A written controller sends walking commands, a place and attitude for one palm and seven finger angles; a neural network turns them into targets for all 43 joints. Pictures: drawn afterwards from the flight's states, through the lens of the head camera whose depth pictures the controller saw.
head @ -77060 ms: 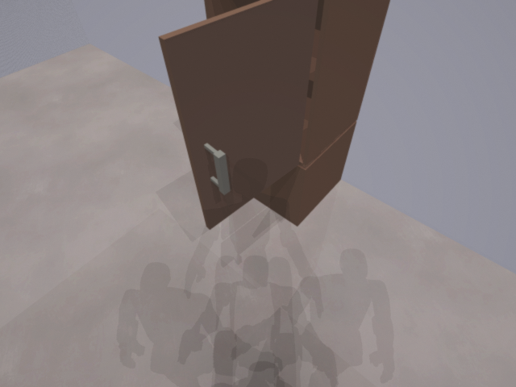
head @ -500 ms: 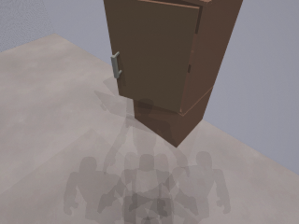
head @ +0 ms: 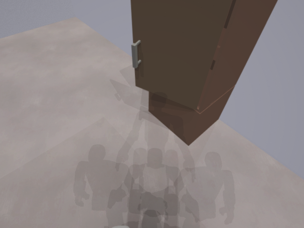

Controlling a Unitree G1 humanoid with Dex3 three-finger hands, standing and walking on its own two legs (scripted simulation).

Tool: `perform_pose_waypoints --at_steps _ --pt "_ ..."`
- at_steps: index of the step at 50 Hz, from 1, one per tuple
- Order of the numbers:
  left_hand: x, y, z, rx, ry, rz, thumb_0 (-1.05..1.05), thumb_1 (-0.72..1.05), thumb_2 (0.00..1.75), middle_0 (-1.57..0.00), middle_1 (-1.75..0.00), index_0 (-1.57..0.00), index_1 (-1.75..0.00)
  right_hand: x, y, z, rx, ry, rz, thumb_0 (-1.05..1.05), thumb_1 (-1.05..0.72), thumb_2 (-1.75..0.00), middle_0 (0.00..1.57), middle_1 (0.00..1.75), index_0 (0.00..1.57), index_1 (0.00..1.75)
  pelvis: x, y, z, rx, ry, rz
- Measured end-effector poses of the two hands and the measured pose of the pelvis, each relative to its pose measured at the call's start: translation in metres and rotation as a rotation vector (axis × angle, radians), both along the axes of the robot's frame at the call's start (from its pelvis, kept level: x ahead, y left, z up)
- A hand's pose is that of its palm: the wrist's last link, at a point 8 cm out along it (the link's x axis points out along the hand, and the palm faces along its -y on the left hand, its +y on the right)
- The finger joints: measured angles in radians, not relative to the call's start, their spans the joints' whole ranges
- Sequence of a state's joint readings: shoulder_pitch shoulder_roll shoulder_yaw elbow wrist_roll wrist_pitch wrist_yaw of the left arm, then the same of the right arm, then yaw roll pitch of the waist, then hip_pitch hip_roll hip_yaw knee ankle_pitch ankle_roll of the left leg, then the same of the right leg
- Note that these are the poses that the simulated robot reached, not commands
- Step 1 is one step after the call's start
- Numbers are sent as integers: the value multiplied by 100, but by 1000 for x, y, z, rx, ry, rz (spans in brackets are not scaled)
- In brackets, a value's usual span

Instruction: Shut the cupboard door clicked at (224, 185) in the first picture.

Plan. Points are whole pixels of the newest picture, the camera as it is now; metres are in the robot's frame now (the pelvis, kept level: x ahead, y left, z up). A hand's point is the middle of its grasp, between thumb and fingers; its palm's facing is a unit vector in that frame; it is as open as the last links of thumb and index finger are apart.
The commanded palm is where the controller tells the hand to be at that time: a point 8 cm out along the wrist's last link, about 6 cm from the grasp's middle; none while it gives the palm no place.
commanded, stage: walk to a spot facing it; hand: left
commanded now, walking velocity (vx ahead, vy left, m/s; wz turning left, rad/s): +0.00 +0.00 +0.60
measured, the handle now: (136, 54) +0.93 +0.12 -0.08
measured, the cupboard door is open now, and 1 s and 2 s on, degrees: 19 19 19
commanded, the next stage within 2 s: turn to face it in 1.80 s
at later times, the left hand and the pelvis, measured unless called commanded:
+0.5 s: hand out of the picture +0.01 +0.27 -0.16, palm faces +0.31 -0.91 -0.28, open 7.4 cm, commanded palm none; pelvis -0.04 +0.03 +0.00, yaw +18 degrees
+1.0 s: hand out of the picture -0.14 +0.23 -0.19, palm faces +0.62 -0.76 -0.23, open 7.4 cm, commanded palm none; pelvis -0.04 +0.05 -0.01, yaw +37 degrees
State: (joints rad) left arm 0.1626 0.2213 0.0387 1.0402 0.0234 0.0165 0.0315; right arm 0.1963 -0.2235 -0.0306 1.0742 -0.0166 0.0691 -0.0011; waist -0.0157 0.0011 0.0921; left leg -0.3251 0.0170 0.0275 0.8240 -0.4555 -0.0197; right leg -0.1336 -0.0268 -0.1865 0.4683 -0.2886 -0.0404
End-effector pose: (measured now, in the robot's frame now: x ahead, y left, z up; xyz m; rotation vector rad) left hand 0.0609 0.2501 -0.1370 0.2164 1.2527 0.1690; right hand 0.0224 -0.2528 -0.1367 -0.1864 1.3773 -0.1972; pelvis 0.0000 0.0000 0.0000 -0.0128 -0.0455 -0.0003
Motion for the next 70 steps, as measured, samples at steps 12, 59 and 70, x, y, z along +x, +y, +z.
perform_pose_waypoints --at_steps 12,59,70 --pt "-66 48 -25 -43 69 178 0 90 90 -20 -30 -20 -30 17 62 -3 2 -23 150 0 -91 -90 20 30 20 30 -18 43 -13 -8 23 149" --pt "-185 66 14 4 -73 732 1 91 90 -20 -30 -20 -30 145 152 14 34 -54 760 0 -91 -90 20 30 20 30 -3 70 7 -5 45 735" --pt "-72 94 19 95 -198 747 0 90 90 -20 -30 -20 -30 215 155 -28 50 102 768 1 -91 -90 20 30 20 30 92 90 -15 18 55 826"
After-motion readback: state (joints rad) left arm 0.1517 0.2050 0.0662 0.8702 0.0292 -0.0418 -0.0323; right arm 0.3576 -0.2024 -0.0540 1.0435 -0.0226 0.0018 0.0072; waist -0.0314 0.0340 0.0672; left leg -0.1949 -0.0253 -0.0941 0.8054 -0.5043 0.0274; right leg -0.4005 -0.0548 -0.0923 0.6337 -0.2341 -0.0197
